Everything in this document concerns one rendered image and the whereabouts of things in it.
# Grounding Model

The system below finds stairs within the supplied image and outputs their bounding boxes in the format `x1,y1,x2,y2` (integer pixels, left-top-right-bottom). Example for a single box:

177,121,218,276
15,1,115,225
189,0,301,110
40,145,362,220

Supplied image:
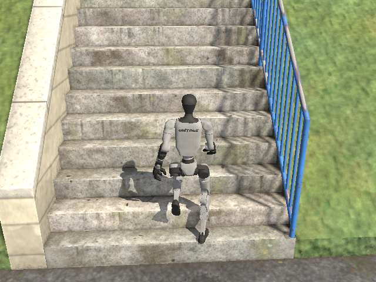
43,0,296,268

